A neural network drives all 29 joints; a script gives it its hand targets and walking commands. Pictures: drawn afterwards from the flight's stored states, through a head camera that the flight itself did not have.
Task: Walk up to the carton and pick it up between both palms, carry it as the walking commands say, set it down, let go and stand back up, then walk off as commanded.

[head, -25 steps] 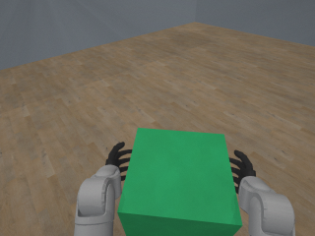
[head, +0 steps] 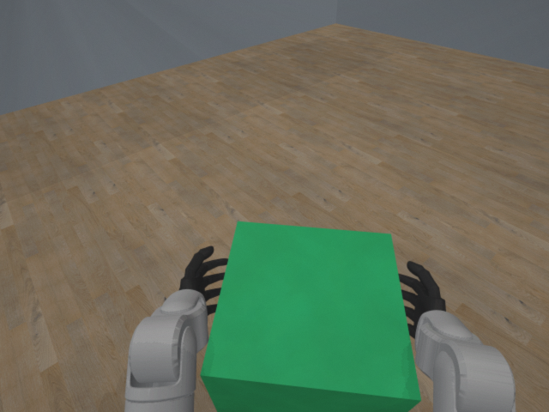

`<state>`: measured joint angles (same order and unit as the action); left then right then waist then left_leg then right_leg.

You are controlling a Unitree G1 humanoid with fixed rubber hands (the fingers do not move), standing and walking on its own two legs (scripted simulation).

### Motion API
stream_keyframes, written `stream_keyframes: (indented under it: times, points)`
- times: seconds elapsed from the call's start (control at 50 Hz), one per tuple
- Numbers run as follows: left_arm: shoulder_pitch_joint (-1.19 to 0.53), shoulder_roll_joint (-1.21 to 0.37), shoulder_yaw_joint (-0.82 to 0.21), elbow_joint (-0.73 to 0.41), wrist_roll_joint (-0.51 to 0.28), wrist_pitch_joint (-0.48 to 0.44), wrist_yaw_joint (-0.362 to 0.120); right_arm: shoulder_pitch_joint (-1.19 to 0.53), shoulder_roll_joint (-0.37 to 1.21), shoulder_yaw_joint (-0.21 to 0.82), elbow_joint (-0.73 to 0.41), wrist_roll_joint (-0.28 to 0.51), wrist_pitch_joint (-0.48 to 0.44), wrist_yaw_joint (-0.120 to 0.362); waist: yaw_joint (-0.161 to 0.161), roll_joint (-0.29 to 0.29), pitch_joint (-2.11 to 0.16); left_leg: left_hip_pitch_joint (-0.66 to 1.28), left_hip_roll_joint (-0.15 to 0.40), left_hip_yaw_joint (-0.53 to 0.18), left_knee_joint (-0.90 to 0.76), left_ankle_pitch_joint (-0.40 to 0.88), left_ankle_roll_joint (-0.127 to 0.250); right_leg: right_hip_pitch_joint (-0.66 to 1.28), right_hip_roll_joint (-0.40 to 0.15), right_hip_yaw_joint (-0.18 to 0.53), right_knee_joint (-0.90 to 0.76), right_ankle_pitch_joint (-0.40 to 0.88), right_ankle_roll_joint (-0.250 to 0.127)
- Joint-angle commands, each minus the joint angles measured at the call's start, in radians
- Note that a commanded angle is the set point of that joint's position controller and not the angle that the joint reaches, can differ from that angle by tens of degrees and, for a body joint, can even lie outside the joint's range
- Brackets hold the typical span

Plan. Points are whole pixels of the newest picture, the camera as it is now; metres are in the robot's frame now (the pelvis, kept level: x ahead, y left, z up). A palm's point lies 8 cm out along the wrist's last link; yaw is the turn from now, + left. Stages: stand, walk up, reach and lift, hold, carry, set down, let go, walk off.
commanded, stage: carry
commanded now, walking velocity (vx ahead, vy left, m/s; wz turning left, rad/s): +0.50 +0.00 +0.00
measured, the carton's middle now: (303, 337) +0.25 -0.01 +0.02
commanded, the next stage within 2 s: none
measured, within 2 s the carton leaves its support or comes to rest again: neither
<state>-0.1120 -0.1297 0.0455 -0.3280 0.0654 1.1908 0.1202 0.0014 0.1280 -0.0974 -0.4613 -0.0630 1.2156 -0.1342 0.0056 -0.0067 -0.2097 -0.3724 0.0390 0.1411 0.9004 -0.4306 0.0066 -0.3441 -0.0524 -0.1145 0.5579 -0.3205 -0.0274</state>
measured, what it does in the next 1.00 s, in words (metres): walks ahead: left foot, then right foot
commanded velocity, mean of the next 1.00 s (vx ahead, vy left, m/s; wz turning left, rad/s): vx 0.50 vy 0.00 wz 0.00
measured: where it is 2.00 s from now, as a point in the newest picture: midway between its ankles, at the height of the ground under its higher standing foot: (277, 244)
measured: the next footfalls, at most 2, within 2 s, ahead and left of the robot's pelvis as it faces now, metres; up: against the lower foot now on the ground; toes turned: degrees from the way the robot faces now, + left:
left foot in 0.20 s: +0.24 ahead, +0.12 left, +0.00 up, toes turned +8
right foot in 0.58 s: +0.50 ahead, -0.09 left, +0.00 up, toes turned -9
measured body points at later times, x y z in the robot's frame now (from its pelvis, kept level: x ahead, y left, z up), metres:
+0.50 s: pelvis +0.29 +0.04 +0.00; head +0.28 +0.05 +0.45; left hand +0.56 +0.17 +0.08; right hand +0.53 -0.13 +0.08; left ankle +0.20 +0.12 -0.73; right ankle +0.36 -0.10 -0.71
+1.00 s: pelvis +0.58 +0.06 +0.00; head +0.55 +0.07 +0.45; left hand +0.85 +0.20 +0.09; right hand +0.82 -0.11 +0.10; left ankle +0.57 +0.14 -0.73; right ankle +0.48 -0.06 -0.70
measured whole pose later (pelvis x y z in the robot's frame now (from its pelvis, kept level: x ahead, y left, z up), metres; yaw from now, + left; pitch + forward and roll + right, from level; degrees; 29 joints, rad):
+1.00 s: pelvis +0.58 +0.06 +0.00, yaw -2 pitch +5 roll -1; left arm -0.08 -0.13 0.04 -0.44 0.06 1.23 0.14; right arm 0.00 0.13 -0.08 -0.50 -0.05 1.22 -0.12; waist 0.00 -0.02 -0.18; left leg -0.34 0.04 0.15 0.56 -0.30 0.04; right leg -0.31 -0.07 -0.12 0.80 -0.46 0.03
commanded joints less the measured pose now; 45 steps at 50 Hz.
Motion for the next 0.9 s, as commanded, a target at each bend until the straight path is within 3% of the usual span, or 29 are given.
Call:
stream_keyframes:
  times: [0.0, 0.04, 0.08, 0.12, 0.16, 0.18, 0.2, 0.22, 0.24, 0.26, 0.3, 0.38, 0.4, 0.46, 0.5, 0.52, 0.54, 0.56, 0.58, 0.6, 0.64, 0.66, 0.68, 0.7, 0.78, 0.8, 0.82, 0.86, 0.88]
  points:
    - [-0.298, -0.834, -0.571, -0.233, -0.313, -0.038, -0.106, -0.505, 0.852, 0.711, -0.161, 0.344, -0.039, 0.100, 0.039, -0.165, -0.161, -0.525, 0.000, -0.023, 0.019, -0.025, -0.032, 0.738, -0.279, 0.334, -0.200, 0.736, -0.121]
    - [-0.311, -0.855, -0.573, -0.249, -0.322, -0.040, -0.107, -0.508, 0.866, 0.709, -0.187, 0.342, -0.044, 0.100, 0.037, -0.212, -0.128, -0.446, -0.014, 0.003, -0.121, 0.036, -0.030, 0.665, -0.242, 0.264, -0.217, 0.719, -0.110]
    - [-0.301, -0.843, -0.573, -0.258, -0.305, -0.035, -0.102, -0.533, 0.861, 0.712, -0.202, 0.343, -0.043, 0.103, 0.044, -0.190, -0.119, -0.317, -0.026, 0.026, -0.269, 0.108, -0.025, 0.561, -0.239, 0.192, -0.227, 0.620, -0.105]
    - [-0.300, -0.801, -0.575, -0.255, -0.289, -0.019, -0.099, -0.487, 0.831, 0.681, -0.159, 0.321, -0.026, 0.103, 0.035, -0.194, -0.085, -0.105, -0.038, 0.048, -0.386, 0.221, -0.007, 0.389, -0.216, 0.098, -0.227, 0.519, -0.065]
    - [-0.304, -0.791, -0.575, -0.271, -0.286, -0.010, -0.093, -0.476, 0.835, 0.676, -0.135, 0.333, -0.017, 0.107, 0.005, -0.142, -0.143, 0.259, -0.078, 0.098, -0.453, 0.320, 0.008, 0.197, -0.142, -0.017, -0.050, 0.588, -0.005]
    - [-0.356, -0.790, -0.589, -0.307, -0.286, -0.008, -0.087, -0.477, 0.825, 0.665, -0.150, 0.341, -0.016, 0.110, -0.027, -0.025, -0.209, 0.479, 0.019, -0.055, -0.474, 0.231, 0.054, 0.023, -0.095, -0.056, 0.150, 0.506, 0.026]
    - [-0.343, -0.752, -0.592, -0.297, -0.276, 0.006, -0.083, -0.438, 0.765, 0.639, -0.122, 0.314, -0.009, 0.103, -0.047, 0.239, -0.255, 0.662, 0.274, -0.471, -0.576, 0.225, 0.148, -0.226, 0.002, -0.069, 0.443, 0.215, 0.070]
    - [-0.323, -0.768, -0.609, -0.289, -0.288, 0.014, -0.083, -0.409, 0.768, 0.628, -0.111, 0.314, -0.008, 0.102, -0.022, 0.360, -0.250, 0.760, 0.377, -0.652, -0.596, 0.473, 0.234, -0.404, 0.079, 0.025, 0.550, -0.196, 0.054]
    - [-0.352, -0.786, -0.626, -0.290, -0.308, 0.011, -0.087, -0.383, 0.791, 0.615, -0.109, 0.306, -0.012, 0.104, -0.032, 0.286, -0.242, 0.779, 0.377, -0.623, -0.526, 0.714, 0.281, -0.454, 0.028, 0.110, 0.618, -0.216, 0.037]
    - [-0.373, -0.800, -0.636, -0.292, -0.308, 0.005, -0.093, -0.416, 0.817, 0.633, -0.125, 0.314, -0.022, 0.111, -0.032, 0.194, -0.193, 0.700, 0.374, -0.584, -0.522, 0.809, 0.276, -0.486, 0.013, 0.094, 0.642, -0.200, 0.040]
    - [-0.368, -0.868, -0.635, -0.283, -0.310, -0.013, -0.099, -0.499, 0.870, 0.661, -0.181, 0.344, -0.041, 0.120, -0.024, 0.095, -0.170, 0.671, 0.334, -0.442, -0.552, 0.716, 0.196, -0.472, -0.031, 0.101, 0.509, -0.153, 0.036]
    - [-0.337, -0.900, -0.637, -0.265, -0.303, -0.025, -0.104, -0.483, 0.860, 0.666, -0.183, 0.340, -0.051, 0.129, -0.017, 0.170, -0.105, 0.459, 0.281, -0.257, -0.655, 0.516, 0.160, -0.306, -0.017, 0.019, 0.200, -0.053, 0.050]
    - [-0.313, -0.898, -0.635, -0.270, -0.298, -0.027, -0.102, -0.492, 0.856, 0.689, -0.218, 0.352, -0.052, 0.133, -0.015, 0.153, -0.091, 0.454, 0.264, -0.210, -0.643, 0.530, 0.150, -0.279, 0.001, -0.009, 0.146, -0.027, 0.046]
    - [-0.370, -0.889, -0.661, -0.333, -0.312, -0.031, -0.096, -0.517, 0.849, 0.679, -0.249, 0.359, -0.057, 0.134, -0.017, 0.216, -0.103, 0.436, 0.238, -0.143, -0.634, 0.596, 0.109, -0.207, 0.045, -0.074, 0.047, 0.114, 0.031]
    - [-0.290, -0.832, -0.627, -0.296, -0.287, -0.015, -0.090, -0.454, 0.791, 0.671, -0.215, 0.332, -0.037, 0.125, -0.008, 0.190, -0.088, 0.367, 0.223, -0.101, -0.587, 0.647, 0.095, -0.092, 0.063, -0.097, -0.039, 0.198, 0.020]
    - [-0.301, -0.841, -0.623, -0.297, -0.292, -0.017, -0.088, -0.498, 0.786, 0.694, -0.260, 0.342, -0.037, 0.119, 0.005, 0.090, -0.110, 0.330, 0.192, -0.054, -0.463, 0.788, 0.070, 0.045, 0.100, -0.116, -0.122, 0.223, 0.010]
    - [-0.273, -0.837, -0.611, -0.285, -0.300, -0.014, -0.088, -0.466, 0.780, 0.690, -0.253, 0.329, -0.031, 0.112, 0.019, 0.050, -0.192, 0.243, 0.131, 0.023, -0.315, 0.800, 0.040, 0.255, 0.081, -0.092, -0.120, 0.248, -0.007]
    - [-0.225, -0.798, -0.588, -0.262, -0.284, -0.008, -0.087, -0.491, 0.749, 0.697, -0.263, 0.326, -0.023, 0.105, 0.050, -0.104, -0.297, 0.046, 0.079, 0.048, -0.069, 0.642, -0.001, 0.517, -0.082, 0.119, -0.124, 0.193, -0.074]
    - [-0.210, -0.765, -0.576, -0.231, -0.273, 0.001, -0.082, -0.481, 0.715, 0.683, -0.259, 0.315, -0.008, 0.100, 0.051, -0.308, -0.319, -0.196, -0.016, 0.030, 0.155, 0.258, -0.036, 0.688, -0.312, 0.489, -0.182, 0.282, -0.185]
    - [-0.257, -0.760, -0.577, -0.247, -0.274, -0.002, -0.075, -0.498, 0.736, 0.703, -0.226, 0.330, 0.006, 0.106, 0.038, -0.340, -0.260, -0.339, -0.073, -0.046, 0.245, -0.112, -0.017, 0.702, -0.364, 0.636, -0.216, 0.447, -0.262]
    - [-0.234, -0.794, -0.584, -0.238, -0.283, 0.001, -0.083, -0.440, 0.753, 0.675, -0.181, 0.315, 0.001, 0.106, 0.035, -0.138, -0.229, -0.378, 0.000, -0.145, 0.260, -0.108, -0.001, 0.622, -0.373, 0.532, -0.211, 0.406, -0.256]
    - [-0.255, -0.813, -0.599, -0.242, -0.294, -0.002, -0.091, -0.440, 0.770, 0.678, -0.190, 0.308, -0.008, 0.108, 0.027, -0.100, -0.202, -0.356, 0.062, -0.155, 0.148, -0.052, -0.002, 0.536, -0.359, 0.424, -0.238, 0.281, -0.193]
    - [-0.283, -0.832, -0.606, -0.266, -0.306, -0.013, -0.097, -0.473, 0.800, 0.703, -0.202, 0.322, -0.018, 0.112, 0.023, -0.092, -0.167, -0.308, 0.057, -0.117, 0.075, -0.004, -0.020, 0.458, -0.314, 0.355, -0.279, 0.215, -0.156]
    - [-0.279, -0.838, -0.598, -0.246, -0.308, -0.012, -0.104, -0.504, 0.807, 0.714, -0.216, 0.327, -0.021, 0.112, 0.026, -0.142, -0.144, -0.283, 0.039, -0.082, 0.002, -0.005, -0.021, 0.410, -0.302, 0.323, -0.302, 0.166, -0.138]
    - [-0.287, -0.844, -0.625, -0.297, -0.317, -0.030, -0.103, -0.463, 0.828, 0.695, -0.215, 0.320, -0.033, 0.116, 0.027, -0.200, -0.126, -0.108, 0.015, -0.035, -0.307, 0.037, -0.008, 0.292, -0.272, 0.192, -0.350, 0.034, -0.115]
    - [-0.286, -0.827, -0.623, -0.293, -0.309, -0.023, -0.102, -0.459, 0.806, 0.680, -0.207, 0.308, -0.030, 0.114, 0.024, -0.186, -0.117, -0.037, 0.002, -0.006, -0.380, 0.116, -0.004, 0.244, -0.257, 0.152, -0.339, 0.011, -0.096]
    - [-0.253, -0.803, -0.602, -0.250, -0.294, -0.012, -0.100, -0.456, 0.786, 0.674, -0.188, 0.299, -0.018, 0.111, 0.013, -0.229, -0.113, 0.054, 0.000, 0.013, -0.459, 0.207, -0.004, 0.200, -0.248, 0.108, -0.316, -0.036, -0.074]
    - [-0.298, -0.815, -0.618, -0.267, -0.292, -0.007, -0.096, -0.479, 0.790, 0.669, -0.185, 0.307, -0.016, 0.114, 0.002, -0.102, -0.117, 0.264, -0.004, 0.025, -0.514, 0.257, -0.003, 0.089, -0.166, 0.009, -0.177, -0.035, -0.013]
    - [-0.298, -0.796, -0.618, -0.274, -0.277, 0.001, -0.091, -0.449, 0.768, 0.657, -0.151, 0.306, -0.008, 0.114, -0.014, 0.048, -0.147, 0.397, 0.113, -0.149, -0.603, 0.133, 0.020, -0.037, -0.104, -0.051, -0.002, -0.051, 0.027]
